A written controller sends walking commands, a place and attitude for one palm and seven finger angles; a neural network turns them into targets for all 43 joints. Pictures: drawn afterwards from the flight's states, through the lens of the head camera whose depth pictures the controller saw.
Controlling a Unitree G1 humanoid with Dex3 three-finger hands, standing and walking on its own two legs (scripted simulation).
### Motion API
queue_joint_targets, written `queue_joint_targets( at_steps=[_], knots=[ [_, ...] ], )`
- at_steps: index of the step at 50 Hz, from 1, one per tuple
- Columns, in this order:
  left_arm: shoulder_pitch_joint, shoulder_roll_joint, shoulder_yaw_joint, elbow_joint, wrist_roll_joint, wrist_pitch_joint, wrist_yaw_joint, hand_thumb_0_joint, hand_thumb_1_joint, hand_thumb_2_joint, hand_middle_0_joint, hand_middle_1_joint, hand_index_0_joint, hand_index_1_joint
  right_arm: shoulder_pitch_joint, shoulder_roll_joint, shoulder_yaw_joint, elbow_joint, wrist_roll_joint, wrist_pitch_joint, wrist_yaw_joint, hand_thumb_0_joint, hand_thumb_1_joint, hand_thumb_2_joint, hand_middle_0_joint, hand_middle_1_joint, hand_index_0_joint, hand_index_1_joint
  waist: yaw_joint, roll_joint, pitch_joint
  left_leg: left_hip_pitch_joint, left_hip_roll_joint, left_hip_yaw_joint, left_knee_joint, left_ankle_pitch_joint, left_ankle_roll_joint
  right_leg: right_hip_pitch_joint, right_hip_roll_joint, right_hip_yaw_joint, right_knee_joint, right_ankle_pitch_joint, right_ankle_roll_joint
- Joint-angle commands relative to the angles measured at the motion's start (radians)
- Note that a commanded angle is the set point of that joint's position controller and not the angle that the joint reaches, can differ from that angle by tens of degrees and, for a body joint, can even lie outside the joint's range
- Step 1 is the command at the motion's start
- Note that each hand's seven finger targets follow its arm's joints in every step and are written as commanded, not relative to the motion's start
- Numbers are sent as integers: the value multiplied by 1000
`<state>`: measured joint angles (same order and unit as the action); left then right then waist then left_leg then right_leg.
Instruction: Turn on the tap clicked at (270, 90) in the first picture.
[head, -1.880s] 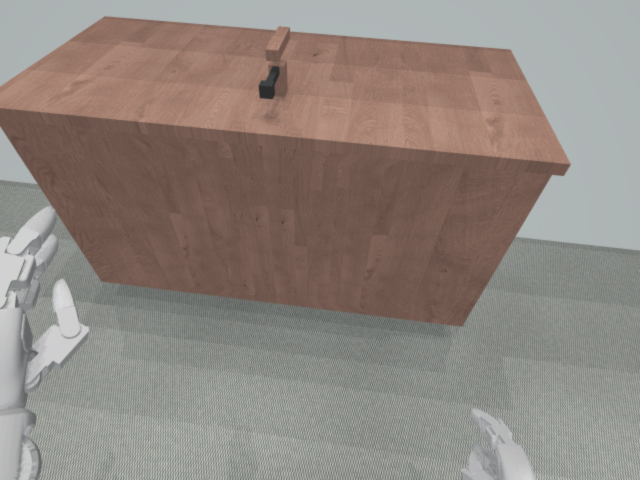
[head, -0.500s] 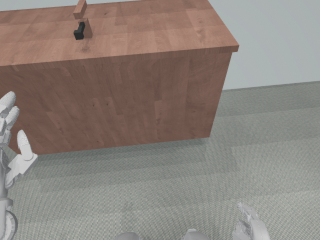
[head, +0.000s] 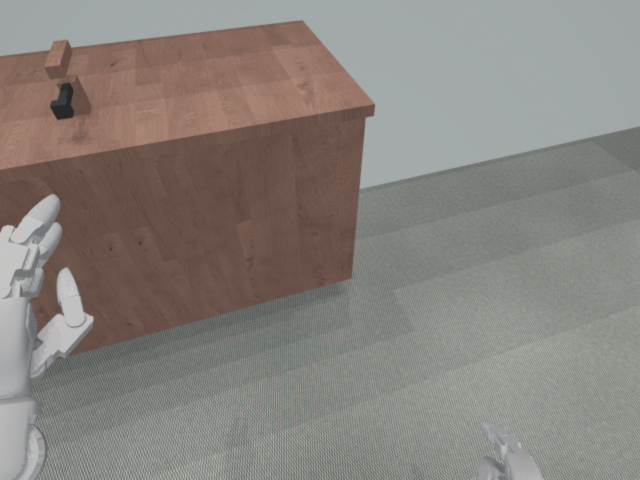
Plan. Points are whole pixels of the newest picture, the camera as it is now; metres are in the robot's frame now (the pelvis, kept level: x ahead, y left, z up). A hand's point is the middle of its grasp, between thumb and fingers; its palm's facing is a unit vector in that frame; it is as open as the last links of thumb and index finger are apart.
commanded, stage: take the last steps up to it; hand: left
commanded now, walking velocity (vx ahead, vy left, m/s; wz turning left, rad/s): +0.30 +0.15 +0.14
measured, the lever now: (62, 109) +0.74 +0.52 +0.10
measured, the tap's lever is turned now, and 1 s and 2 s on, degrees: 0 0 0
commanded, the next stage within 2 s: come to a stop and stand still in 1.76 s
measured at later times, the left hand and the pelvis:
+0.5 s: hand (49, 294) +0.25 +0.26 +0.18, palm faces +0.42 -0.78 -0.46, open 7.4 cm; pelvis +0.05 +0.02 +0.00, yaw +2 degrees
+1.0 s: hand (40, 201) +0.36 +0.32 +0.19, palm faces +0.41 -0.81 -0.42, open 7.4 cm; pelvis +0.14 +0.08 +0.00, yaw +0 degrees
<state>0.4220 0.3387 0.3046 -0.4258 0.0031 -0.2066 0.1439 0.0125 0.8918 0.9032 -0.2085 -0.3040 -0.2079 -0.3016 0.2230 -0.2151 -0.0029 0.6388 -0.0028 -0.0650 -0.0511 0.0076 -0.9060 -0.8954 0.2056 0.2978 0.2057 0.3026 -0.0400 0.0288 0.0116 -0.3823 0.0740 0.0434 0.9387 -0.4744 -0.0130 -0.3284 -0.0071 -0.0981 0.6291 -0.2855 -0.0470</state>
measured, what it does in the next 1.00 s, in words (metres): walks ahead: left foot, then left foot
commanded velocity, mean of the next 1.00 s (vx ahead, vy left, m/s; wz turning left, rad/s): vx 0.30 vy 0.13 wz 0.03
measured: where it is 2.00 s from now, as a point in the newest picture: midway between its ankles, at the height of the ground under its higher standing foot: (280, 463)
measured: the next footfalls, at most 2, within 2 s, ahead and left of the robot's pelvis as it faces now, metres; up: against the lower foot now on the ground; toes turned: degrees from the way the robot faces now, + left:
left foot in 0.20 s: +0.10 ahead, +0.16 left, +0.00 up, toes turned +7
left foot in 0.82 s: +0.23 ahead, +0.22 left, +0.00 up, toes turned +11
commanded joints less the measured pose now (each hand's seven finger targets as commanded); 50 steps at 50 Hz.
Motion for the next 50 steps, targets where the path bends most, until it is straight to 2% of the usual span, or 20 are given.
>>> queue_joint_targets(
  at_steps=[1, 5, 9, 11, 12, 13, 20, 21, 22, 23, 24, 26, 29, 32, 36, 39, 40, 41, 43, 50],
  knots=[
    [62, 236, 219, -255, -14, -88, 32, 0, 900, 900, -200, -300, -200, -300, -101, -84, -32, -157, 1, -18, -10, 0, -900, -900, 200, 300, 200, 300, 28, -112, -104, -193, 37, -76, 77, 36, 4, 161, -344, 366, -352, -60, -140],
    [47, 209, 199, -235, -10, -95, 41, 0, 900, 900, -200, -300, -200, -300, -93, -74, -33, -153, -8, -35, -22, 0, -900, -900, 200, 300, 200, 300, 37, -161, -78, 13, 0, 42, -223, 96, 22, 30, -294, 267, -367, -200, -107],
    [-49, 185, 147, -234, -9, -102, 44, 0, 900, 900, -200, -300, -200, -300, -48, -92, -46, -150, -7, -71, -42, 0, -900, -900, 200, 300, 200, 300, 14, -39, -62, 221, -41, 82, -488, 94, 37, -31, -208, 195, -234, -328, -43],
    [-72, 171, 146, -252, -12, -112, 41, 0, 900, 900, -200, -300, -200, -300, -43, -129, -57, -161, -2, -83, -45, 0, -900, -900, 200, 300, 200, 300, 19, 242, -32, 277, 162, -255, -657, -46, 143, -179, -38, 39, 114, -274, 38],
    [-84, 179, 146, -227, 1, -116, 37, 0, 900, 900, -200, -300, -200, -300, -42, -113, -47, -141, -2, -89, -42, 0, -900, -900, 200, 300, 200, 300, 10, 302, -18, 208, 265, -439, -766, -168, 213, -227, -11, 3, 332, -316, 55],
    [-76, 189, 153, -171, 10, -112, 35, 0, 900, 900, -200, -300, -200, -300, -51, -104, -48, -135, -2, -99, -39, 0, -900, -900, 200, 300, 200, 300, 11, 229, 17, 119, 284, -476, -773, -230, 250, -222, -44, 50, 421, -270, 51],
    [-32, 171, 136, -225, -5, -90, 27, 0, 900, 900, -200, -300, -200, -300, -68, -102, -44, -116, -7, -112, -25, 0, -900, -900, 200, 300, 200, 300, 41, 161, -58, 53, 145, -134, -597, 47, 160, 106, -29, -67, -52, -151, 58],
    [-16, 182, 143, -179, 1, -79, 27, 0, 900, 900, -200, -300, -200, -300, -66, -105, -44, -115, -8, -102, -27, 0, -900, -900, 200, 300, 200, 300, 45, 92, -60, -41, 112, -95, -504, 15, 128, 218, -50, -26, -161, -94, 41],
    [-32, 186, 143, -166, 3, -77, 25, 0, 900, 900, -200, -300, -200, -300, -74, -84, -43, -124, -6, -89, -22, 0, -900, -900, 200, 300, 200, 300, 47, -90, -62, -193, 37, -17, -271, -3, 88, 318, -188, 212, -287, -189, -28],
    [-56, 223, 171, -148, -5, -74, 26, 0, 900, 900, -200, -300, -200, -300, -96, -72, -44, -139, -2, -81, -15, 0, -900, -900, 200, 300, 200, 300, 50, -340, -40, -376, -69, 54, 35, -43, 34, 362, -423, 626, -413, -243, -141],
    [-109, 228, 179, -153, -21, -82, 25, 0, 900, 900, -200, -300, -200, -300, -102, -108, -57, -132, -6, -88, -7, 0, -900, -900, 200, 300, 200, 300, 47, -280, -24, -386, -35, -63, 191, 26, 12, 296, -473, 698, -448, -241, -160],
    [-85, 219, 184, -138, -25, -96, 8, 0, 900, 900, -200, -300, -200, -300, -81, -93, -50, -99, -3, -72, 1, 0, -900, -900, 200, 300, 200, 300, 29, -157, -23, -395, 2, -97, 277, 113, -3, 279, -416, 518, -386, -69, -149],
    [-51, 191, 161, -134, -12, -125, 3, 0, 900, 900, -200, -300, -200, -300, -103, -81, -37, -104, -1, -53, -4, 0, -900, -900, 200, 300, 200, 300, 31, -153, -9, -344, 36, -46, 162, 175, -10, 264, -340, 238, -328, 278, -102],
    [-61, 189, 155, -174, -12, -129, 12, 0, 900, 900, -200, -300, -200, -300, -102, -69, -35, -135, -4, -57, -7, 0, -900, -900, 200, 300, 200, 300, 38, -187, -41, -168, 25, 47, -113, 217, 6, 211, -301, 132, -304, 308, -80],
    [-49, 192, 161, -244, -15, -109, 33, 0, 900, 900, -200, -300, -200, -300, -105, -62, -46, -174, -4, -77, -13, 0, -900, -900, 200, 300, 200, 300, 61, -217, -71, 21, -34, 146, -335, 233, 22, 210, -287, 142, -263, 263, -73],
    [-89, 197, 166, -305, -13, -115, 42, 0, 900, 900, -200, -300, -200, -300, -75, -84, -61, -179, -1, -87, -28, 0, -900, -900, 200, 300, 200, 300, 33, -66, -119, 263, -45, 161, -499, 298, 37, 132, -207, 78, -39, 257, -22],
    [-103, 192, 167, -331, -20, -122, 43, 0, 900, 900, -200, -300, -200, -300, -57, -113, -74, -179, 5, -88, -30, 0, -900, -900, 200, 300, 200, 300, 11, 100, -175, 398, 55, 3, -537, 337, 86, 24, -146, 21, 181, 200, 19],
    [-95, 172, 151, -334, -22, -127, 41, 0, 900, 900, -200, -300, -200, -300, -63, -130, -81, -183, 9, -87, -24, 0, -900, -900, 200, 300, 200, 300, 21, 306, -189, 518, 253, -276, -560, 522, 169, -193, -51, -26, 408, -232, 62],
    [-72, 230, 193, -254, -19, -121, 34, 0, 900, 900, -200, -300, -200, -300, -78, -104, -66, -160, 4, -90, -19, 0, -900, -900, 200, 300, 200, 300, 21, 258, -136, 358, 340, -418, -643, 280, 285, -300, -78, 74, 617, -333, 55],
    [44, 181, 188, -316, -32, -108, 30, 0, 900, 900, -200, -300, -200, -300, -82, -92, -48, -144, 10, -113, -13, 0, -900, -900, 200, 300, 200, 300, 39, 211, -108, 105, 213, -71, -655, 177, 188, -54, -70, -40, 200, -137, 71]
  ],
)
